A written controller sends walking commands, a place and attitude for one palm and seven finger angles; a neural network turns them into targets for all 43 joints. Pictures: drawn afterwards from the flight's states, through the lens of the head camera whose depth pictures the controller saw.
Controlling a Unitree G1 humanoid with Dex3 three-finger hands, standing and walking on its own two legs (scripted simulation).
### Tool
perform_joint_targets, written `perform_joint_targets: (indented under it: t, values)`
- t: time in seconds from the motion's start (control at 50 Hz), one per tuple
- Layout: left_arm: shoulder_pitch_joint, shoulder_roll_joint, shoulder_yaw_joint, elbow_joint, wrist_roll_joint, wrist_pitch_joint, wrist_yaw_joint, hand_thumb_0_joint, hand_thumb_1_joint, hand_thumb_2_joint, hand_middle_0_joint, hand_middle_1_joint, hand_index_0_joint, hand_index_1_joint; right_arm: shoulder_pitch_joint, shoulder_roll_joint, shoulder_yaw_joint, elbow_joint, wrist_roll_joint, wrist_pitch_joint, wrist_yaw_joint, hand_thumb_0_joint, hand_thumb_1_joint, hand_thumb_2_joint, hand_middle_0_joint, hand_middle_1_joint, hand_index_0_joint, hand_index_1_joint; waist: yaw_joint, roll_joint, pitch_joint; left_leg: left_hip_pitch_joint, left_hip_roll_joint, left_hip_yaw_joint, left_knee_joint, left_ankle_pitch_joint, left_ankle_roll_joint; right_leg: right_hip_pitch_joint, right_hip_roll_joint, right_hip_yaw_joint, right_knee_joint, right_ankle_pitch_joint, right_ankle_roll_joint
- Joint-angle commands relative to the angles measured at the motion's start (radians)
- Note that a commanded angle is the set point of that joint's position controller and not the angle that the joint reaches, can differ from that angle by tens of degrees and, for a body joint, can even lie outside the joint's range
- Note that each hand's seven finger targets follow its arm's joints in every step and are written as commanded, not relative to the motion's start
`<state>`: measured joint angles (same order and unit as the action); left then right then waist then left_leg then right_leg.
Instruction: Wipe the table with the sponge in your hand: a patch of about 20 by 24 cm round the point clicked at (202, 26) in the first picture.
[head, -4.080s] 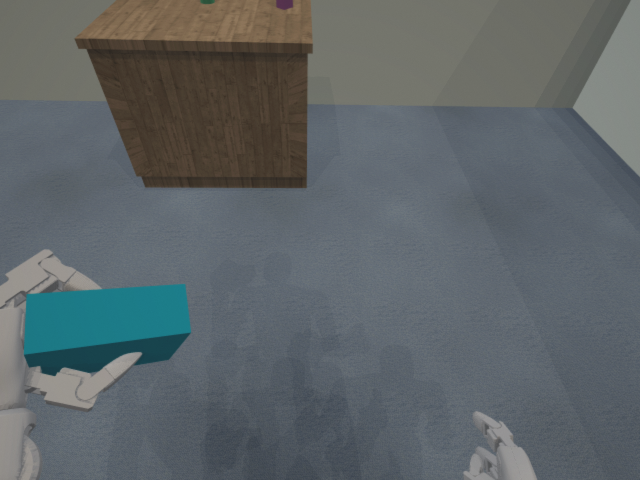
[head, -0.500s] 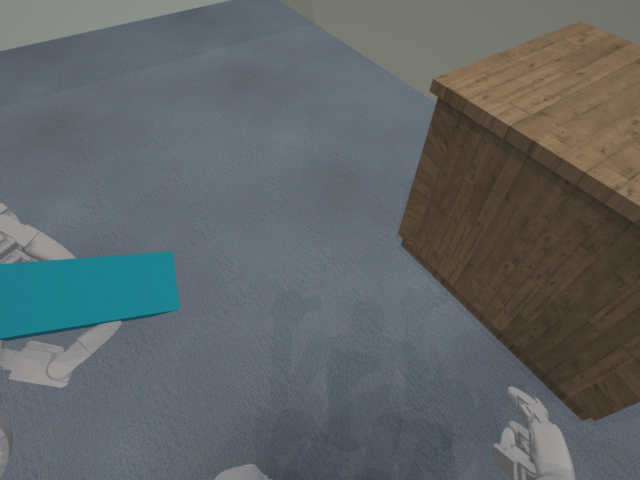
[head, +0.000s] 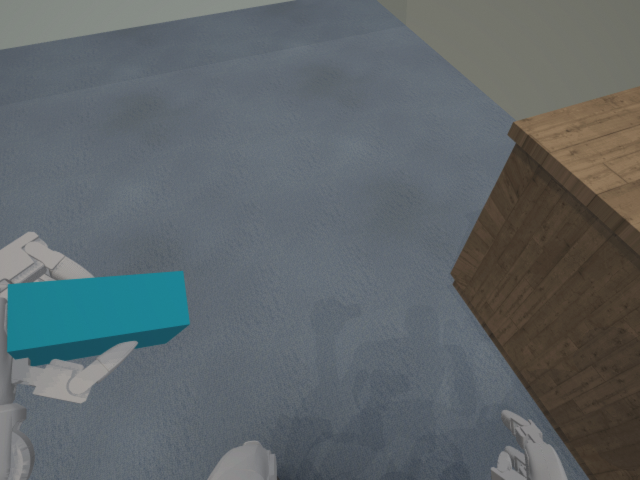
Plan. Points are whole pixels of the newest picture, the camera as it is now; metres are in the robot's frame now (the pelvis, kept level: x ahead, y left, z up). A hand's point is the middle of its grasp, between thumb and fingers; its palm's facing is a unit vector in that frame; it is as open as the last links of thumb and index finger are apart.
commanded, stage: walk to a spot facing it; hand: left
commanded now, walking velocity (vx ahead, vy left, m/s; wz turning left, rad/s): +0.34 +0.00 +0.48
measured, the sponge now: (127, 316) +0.23 +0.19 +0.15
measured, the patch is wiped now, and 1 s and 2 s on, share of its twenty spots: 0.00 0.00 0.00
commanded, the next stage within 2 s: turn to face it in 0.62 s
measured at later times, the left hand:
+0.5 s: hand (92, 251) +0.29 +0.24 +0.17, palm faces +0.58 -0.68 -0.44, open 9.1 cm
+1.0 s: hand (85, 214) +0.32 +0.25 +0.19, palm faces +0.66 -0.63 -0.41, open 9.1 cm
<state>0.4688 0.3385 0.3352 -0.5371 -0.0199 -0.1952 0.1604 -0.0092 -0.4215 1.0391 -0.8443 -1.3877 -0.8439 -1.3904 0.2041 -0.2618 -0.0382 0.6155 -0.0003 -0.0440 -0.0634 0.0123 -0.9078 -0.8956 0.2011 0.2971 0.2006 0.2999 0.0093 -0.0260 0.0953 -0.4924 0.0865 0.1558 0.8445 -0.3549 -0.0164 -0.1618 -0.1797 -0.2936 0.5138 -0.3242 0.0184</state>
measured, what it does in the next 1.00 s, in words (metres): walks ahead, turning left: left foot, then right foot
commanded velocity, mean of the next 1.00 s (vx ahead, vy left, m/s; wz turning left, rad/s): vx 0.15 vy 0.00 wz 0.15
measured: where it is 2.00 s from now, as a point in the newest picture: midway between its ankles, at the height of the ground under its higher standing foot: outside the picture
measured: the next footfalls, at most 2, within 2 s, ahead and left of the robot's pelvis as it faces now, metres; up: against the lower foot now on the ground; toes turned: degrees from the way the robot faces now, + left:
left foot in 0.10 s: +0.13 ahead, +0.13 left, +0.00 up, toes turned +11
right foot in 0.44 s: +0.22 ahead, -0.14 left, +0.00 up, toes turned -1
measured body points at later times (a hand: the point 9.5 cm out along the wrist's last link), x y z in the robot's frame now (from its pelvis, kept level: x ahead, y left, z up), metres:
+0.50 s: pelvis +0.13 -0.04 -0.02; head +0.16 -0.05 +0.43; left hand +0.25 +0.27 +0.19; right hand +0.33 -0.20 -0.14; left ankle +0.08 +0.11 -0.69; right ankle +0.18 -0.14 -0.74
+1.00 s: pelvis +0.20 -0.04 -0.01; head +0.22 -0.03 +0.44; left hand +0.28 +0.28 +0.21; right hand +0.44 -0.15 -0.09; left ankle +0.20 +0.12 -0.74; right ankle +0.25 -0.13 -0.71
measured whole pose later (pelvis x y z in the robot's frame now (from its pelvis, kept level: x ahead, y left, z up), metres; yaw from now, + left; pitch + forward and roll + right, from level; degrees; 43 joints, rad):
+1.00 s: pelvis +0.20 -0.04 -0.01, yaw +18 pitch -1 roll +0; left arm 0.47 0.37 0.38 -0.60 -0.04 -0.20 0.15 -0.01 -0.42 1.04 -0.85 -1.38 -0.85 -1.39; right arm 0.16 -0.13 0.04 0.56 0.01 -0.11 -0.03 0.01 -0.91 -0.90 0.20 0.30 0.20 0.30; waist 0.05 0.00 0.07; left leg -0.31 0.13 0.15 0.56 -0.22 -0.03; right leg -0.41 -0.05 -0.12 0.82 -0.40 0.05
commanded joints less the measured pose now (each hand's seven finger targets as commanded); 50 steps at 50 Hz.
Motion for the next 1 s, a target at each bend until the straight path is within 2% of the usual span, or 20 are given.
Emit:
perform_joint_targets:
  t: [0.0, 0.04, 0.06, 0.08, 0.1, 0.2, 0.36, 0.38, 0.4, 0.42, 0.46, 0.5, 0.56, 0.64, 0.7, 0.72, 0.74, 0.76, 0.86, 0.98]
  values:
    - [-0.021, 0.204, 0.166, -0.29, -0.012, -0.059, 0.054, 0.0, 0.1, 1.3, -1.2, -1.6, -1.2, -1.6, -0.068, -0.018, -0.021, -0.205, 0.0, -0.047, 0.003, 0.0, -0.9, -0.9, 0.2, 0.3, 0.2, 0.3, 0.023, -0.134, -0.199, 0.085, -0.046, 0.077, -0.235, 0.033, 0.008, 0.152, -0.203, 0.117, -0.043, 0.452, -0.116]
    - [-0.072, 0.207, 0.158, -0.347, -0.013, -0.07, 0.056, 0.0, 0.1, 1.3, -1.2, -1.6, -1.2, -1.6, -0.03, -0.038, -0.04, -0.213, 0.004, -0.048, -0.008, 0.0, -0.9, -0.9, 0.2, 0.3, 0.2, 0.3, -0.036, 0.041, -0.287, 0.407, -0.081, 0.067, -0.369, 0.143, 0.035, -0.016, -0.129, 0.05, 0.33, 0.465, -0.047]
    - [-0.07, 0.204, 0.164, -0.362, -0.01, -0.091, 0.057, 0.0, 0.1, 1.3, -1.2, -1.6, -1.2, -1.6, -0.039, -0.06, -0.048, -0.218, 0.005, -0.049, -0.007, 0.0, -0.9, -0.9, 0.2, 0.3, 0.2, 0.3, -0.041, 0.328, -0.318, 0.586, 0.093, -0.228, -0.416, 0.268, 0.129, -0.253, -0.011, 0.048, 0.611, 0.072, 0.011]
    - [-0.085, 0.211, 0.166, -0.368, -0.011, -0.106, 0.059, 0.0, 0.1, 1.3, -1.2, -1.6, -1.2, -1.6, -0.051, -0.072, -0.041, -0.222, 0.007, -0.061, 0.007, 0.0, -0.9, -0.9, 0.2, 0.3, 0.2, 0.3, -0.026, 0.473, -0.312, 0.636, 0.331, -0.649, -0.479, 0.619, 0.267, -0.45, 0.114, 0.144, 0.823, -0.346, 0.03]
    - [-0.098, 0.259, 0.179, -0.262, 0.004, -0.112, 0.037, 0.0, 0.1, 1.3, -1.2, -1.6, -1.2, -1.6, -0.049, -0.069, -0.042, -0.202, 0.011, -0.075, 0.018, 0.0, -0.9, -0.9, 0.2, 0.3, 0.2, 0.3, -0.031, 0.312, -0.26, 0.562, 0.371, -0.744, -0.489, 0.52, 0.309, -0.527, 0.079, 0.261, 0.884, -0.317, 0.015]
    - [0.012, 0.214, 0.201, -0.37, -0.02, -0.107, 0.004, 0.0, 0.1, 1.3, -1.2, -1.6, -1.2, -1.6, -0.075, -0.044, -0.041, -0.177, 0.03, -0.089, 0.028, 0.0, -0.9, -0.9, 0.2, 0.3, 0.2, 0.3, -0.001, 0.284, -0.225, 0.329, 0.202, -0.352, -0.509, 0.25, 0.224, -0.469, 0.03, 0.225, 0.661, -0.101, 0.046]
    - [-0.065, 0.151, 0.126, -0.151, -0.015, -0.061, -0.004, 0.0, 0.1, 1.3, -1.2, -1.6, -1.2, -1.6, -0.069, -0.036, -0.01, -0.136, 0.015, -0.103, -0.01, 0.0, -0.9, -0.9, 0.2, 0.3, 0.2, 0.3, 0.013, 0.197, -0.179, 0.168, 0.134, -0.212, -0.402, 0.025, 0.139, -0.039, 0.14, 0.08, 0.039, 0.001, 0.063]
    - [-0.096, 0.162, 0.122, -0.131, -0.006, -0.049, -0.003, 0.0, 0.1, 1.3, -1.2, -1.6, -1.2, -1.6, -0.067, -0.026, -0.003, -0.131, 0.014, -0.097, -0.015, 0.0, -0.9, -0.9, 0.2, 0.3, 0.2, 0.3, 0.013, 0.114, -0.181, 0.108, 0.092, -0.189, -0.273, -0.034, 0.111, 0.044, 0.105, 0.133, -0.06, -0.014, 0.043]
    - [-0.126, 0.191, 0.127, -0.117, 0.007, -0.032, 0.0, 0.0, 0.1, 1.3, -1.2, -1.6, -1.2, -1.6, -0.058, 0.001, 0.004, -0.132, 0.017, -0.089, -0.017, 0.0, -0.9, -0.9, 0.2, 0.3, 0.2, 0.3, 0.019, -0.127, -0.192, -0.04, -0.004, -0.098, -0.005, -0.153, 0.069, 0.134, -0.073, 0.366, -0.19, -0.118, -0.026]
    - [-0.152, 0.244, 0.147, -0.114, -0.002, -0.017, 0.006, 0.0, 0.1, 1.3, -1.2, -1.6, -1.2, -1.6, -0.115, 0.001, 0.013, -0.153, 0.01, -0.09, -0.02, 0.0, -0.9, -0.9, 0.2, 0.3, 0.2, 0.3, 0.038, -0.35, -0.149, -0.251, -0.096, -0.09, 0.312, -0.285, 0.024, 0.172, -0.316, 0.738, -0.28, -0.06, -0.144]
    - [-0.186, 0.239, 0.142, -0.134, -0.014, -0.035, 0.005, 0.0, 0.1, 1.3, -1.2, -1.6, -1.2, -1.6, -0.114, -0.036, 0.003, -0.123, -0.004, -0.099, -0.01, 0.0, -0.9, -0.9, 0.2, 0.3, 0.2, 0.3, 0.014, -0.234, -0.101, -0.263, -0.018, -0.19, 0.51, -0.134, -0.006, 0.08, -0.342, 0.712, -0.292, -0.048, -0.18]
    - [-0.183, 0.238, 0.147, -0.211, -0.011, -0.055, -0.001, 0.0, 0.1, 1.3, -1.2, -1.6, -1.2, -1.6, -0.148, -0.028, 0.012, -0.118, 0.001, -0.073, -0.005, 0.0, -0.9, -0.9, 0.2, 0.3, 0.2, 0.3, 0.015, -0.128, -0.097, -0.221, 0.019, -0.169, 0.475, -0.089, -0.028, 0.06, -0.283, 0.433, -0.231, 0.189, -0.152]
    - [-0.099, 0.221, 0.153, -0.247, -0.006, -0.057, 0.016, 0.0, 0.1, 1.3, -1.2, -1.6, -1.2, -1.6, -0.14, -0.014, 0.008, -0.147, -0.004, -0.054, -0.006, 0.0, -0.9, -0.9, 0.2, 0.3, 0.2, 0.3, 0.004, -0.136, -0.137, -0.068, 0.027, -0.085, 0.186, -0.089, -0.027, 0.071, -0.23, 0.186, -0.134, 0.53, -0.115]
    - [0.035, 0.235, 0.211, -0.298, -0.024, -0.051, 0.045, 0.0, 0.1, 1.3, -1.2, -1.6, -1.2, -1.6, -0.123, 0.004, -0.006, -0.21, -0.006, -0.036, -0.005, 0.0, -0.9, -0.9, 0.2, 0.3, 0.2, 0.3, 0.037, -0.164, -0.205, 0.045, -0.035, 0.062, -0.13, -0.046, -0.024, 0.127, -0.211, 0.116, -0.012, 0.743, -0.108]
    - [0.049, 0.21, 0.193, -0.305, -0.037, -0.048, 0.055, 0.0, 0.1, 1.3, -1.2, -1.6, -1.2, -1.6, -0.052, -0.011, -0.026, -0.214, 0.002, -0.023, -0.011, 0.0, -0.9, -0.9, 0.2, 0.3, 0.2, 0.3, -0.037, -0.057, -0.302, 0.32, -0.102, 0.086, -0.384, 0.186, -0.019, 0.036, -0.154, 0.053, 0.285, 0.694, -0.03]
    - [0.021, 0.198, 0.182, -0.333, -0.042, -0.068, 0.056, 0.0, 0.1, 1.3, -1.2, -1.6, -1.2, -1.6, -0.049, -0.027, -0.031, -0.221, 0.009, -0.028, -0.01, 0.0, -0.9, -0.9, 0.2, 0.3, 0.2, 0.3, -0.047, 0.119, -0.333, 0.503, 0.025, -0.074, -0.412, 0.431, 0.044, -0.144, -0.057, 0.062, 0.491, 0.332, 0.015]
    - [-0.009, 0.209, 0.185, -0.37, -0.047, -0.098, 0.055, 0.0, 0.1, 1.3, -1.2, -1.6, -1.2, -1.6, -0.052, -0.073, -0.047, -0.222, 0.014, -0.042, -0.003, 0.0, -0.9, -0.9, 0.2, 0.3, 0.2, 0.3, -0.021, 0.376, -0.348, 0.6, 0.329, -0.477, -0.423, 0.963, 0.211, -0.375, 0.086, 0.128, 0.702, -0.329, 0.053]
    - [-0.03, 0.229, 0.179, -0.26, -0.026, -0.109, 0.037, 0.0, 0.1, 1.3, -1.2, -1.6, -1.2, -1.6, -0.031, -0.092, -0.051, -0.206, 0.016, -0.052, 0.02, 0.0, -0.9, -0.9, 0.2, 0.3, 0.2, 0.3, -0.024, 0.27, -0.29, 0.541, 0.36, -0.51, -0.419, 1.007, 0.248, -0.441, 0.091, 0.242, 0.769, -0.379, 0.02]
    - [-0.039, 0.194, 0.141, -0.35, -0.021, -0.093, 0.009, 0.0, 0.1, 1.3, -1.2, -1.6, -1.2, -1.6, -0.084, -0.056, -0.026, -0.179, 0.015, -0.081, 0.031, 0.0, -0.9, -0.9, 0.2, 0.3, 0.2, 0.3, -0.004, 0.287, -0.248, 0.34, 0.239, -0.173, -0.471, 0.554, 0.161, -0.314, 0.088, 0.227, 0.5, -0.107, 0.027]
    - [-0.103, 0.165, 0.12, -0.156, -0.019, -0.046, 0.001, 0.0, 0.1, 1.3, -1.2, -1.6, -1.2, -1.6, -0.074, -0.052, -0.001, -0.177, 0.012, -0.115, 0.02, 0.0, -0.9, -0.9, 0.2, 0.3, 0.2, 0.3, 0.013, 0.229, -0.184, 0.199, 0.272, -0.061, -0.422, 0.203, 0.084, -0.101, 0.148, 0.16, 0.155, -0.025, 0.043]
